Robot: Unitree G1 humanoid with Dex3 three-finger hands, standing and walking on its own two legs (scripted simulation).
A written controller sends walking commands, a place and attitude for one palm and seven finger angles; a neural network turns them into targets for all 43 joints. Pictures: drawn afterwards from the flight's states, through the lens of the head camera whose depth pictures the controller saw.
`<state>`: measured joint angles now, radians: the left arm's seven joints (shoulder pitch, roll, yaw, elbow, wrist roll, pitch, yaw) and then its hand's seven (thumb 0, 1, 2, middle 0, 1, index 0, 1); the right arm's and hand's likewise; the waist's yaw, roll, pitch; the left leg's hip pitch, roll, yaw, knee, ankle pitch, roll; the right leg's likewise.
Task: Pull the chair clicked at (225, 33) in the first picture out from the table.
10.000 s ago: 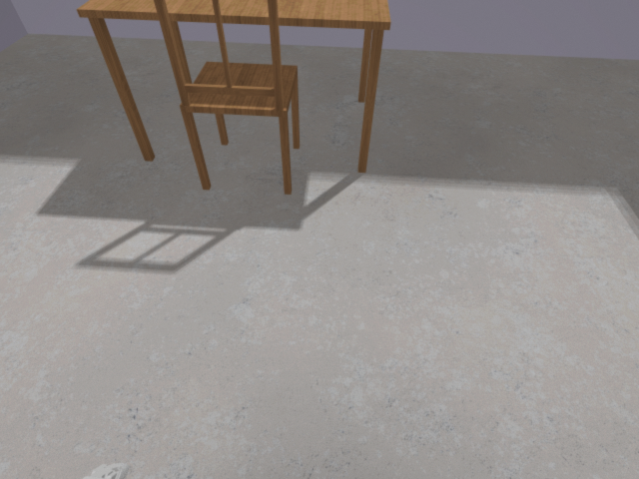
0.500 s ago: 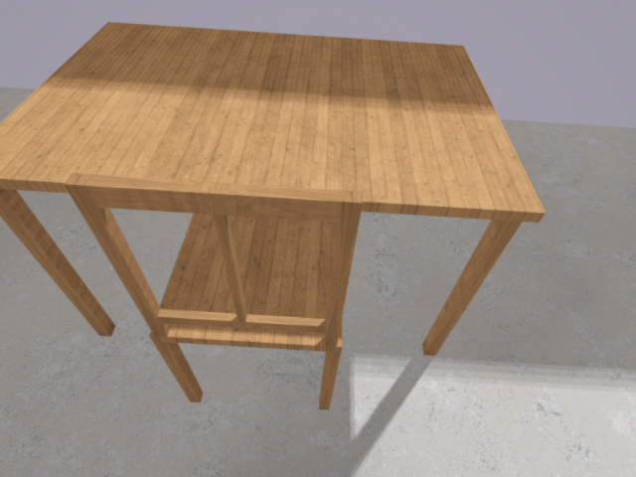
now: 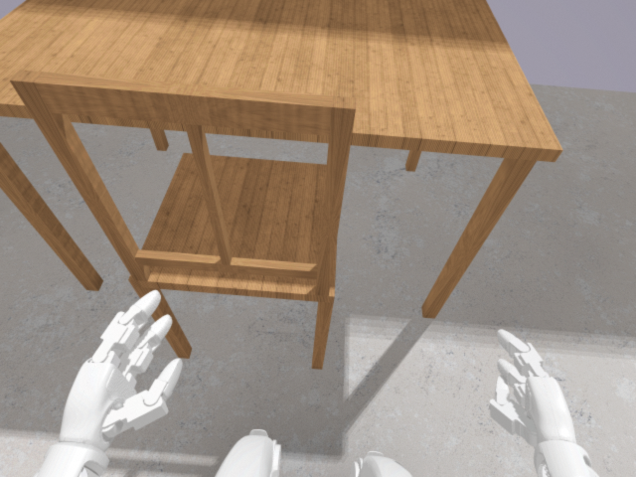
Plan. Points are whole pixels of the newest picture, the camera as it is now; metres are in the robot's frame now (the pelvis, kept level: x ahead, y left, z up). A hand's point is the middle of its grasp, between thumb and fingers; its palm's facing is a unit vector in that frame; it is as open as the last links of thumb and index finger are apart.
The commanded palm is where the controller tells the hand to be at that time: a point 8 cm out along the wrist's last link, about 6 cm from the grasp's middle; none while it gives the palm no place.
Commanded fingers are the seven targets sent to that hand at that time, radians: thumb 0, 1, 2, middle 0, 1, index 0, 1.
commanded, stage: raise the hand toward the chair's back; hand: left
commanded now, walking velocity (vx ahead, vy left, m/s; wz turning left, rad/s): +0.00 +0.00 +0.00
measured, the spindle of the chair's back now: (213, 204) +0.50 +0.21 +0.01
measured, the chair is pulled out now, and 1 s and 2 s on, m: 0.00 0.00 0.00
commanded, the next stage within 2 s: aim the fingers beside a spindle in 1.68 s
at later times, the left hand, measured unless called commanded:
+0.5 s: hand (155, 359) +0.24 +0.20 +0.04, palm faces +0.01 -1.00 -0.04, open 13.6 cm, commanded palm +0.21 +0.26 +0.05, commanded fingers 0.00 -0.20 0.43 -0.09 -0.13 -0.09 -0.13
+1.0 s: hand (132, 347) +0.24 +0.23 +0.05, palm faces +0.01 -1.00 -0.04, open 16.8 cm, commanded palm +0.22 +0.29 +0.06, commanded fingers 0.00 -0.50 0.30 -0.06 -0.08 -0.06 -0.08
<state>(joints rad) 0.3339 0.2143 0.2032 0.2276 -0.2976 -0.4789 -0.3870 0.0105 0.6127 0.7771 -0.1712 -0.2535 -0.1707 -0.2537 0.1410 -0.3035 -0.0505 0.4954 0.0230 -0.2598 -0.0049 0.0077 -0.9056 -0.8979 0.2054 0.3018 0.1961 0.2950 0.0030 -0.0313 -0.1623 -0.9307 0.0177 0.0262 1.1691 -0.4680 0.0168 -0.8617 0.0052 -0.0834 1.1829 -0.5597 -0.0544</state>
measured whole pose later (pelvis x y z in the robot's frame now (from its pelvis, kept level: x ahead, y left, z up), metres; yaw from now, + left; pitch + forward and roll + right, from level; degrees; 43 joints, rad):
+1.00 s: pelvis +0.01 +0.03 +0.01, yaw +1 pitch +14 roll -4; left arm 0.32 0.26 0.19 0.05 -0.26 -0.35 -0.27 0.00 -0.47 0.32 -0.06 -0.09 -0.06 -0.09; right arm 0.20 -0.22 0.05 0.54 0.02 -0.21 -0.06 0.01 -0.90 -0.90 0.21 0.30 0.20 0.30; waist -0.01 0.03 -0.13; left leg -0.91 0.01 -0.01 1.13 -0.48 0.05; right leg -0.79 0.01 -0.11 1.07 -0.53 -0.02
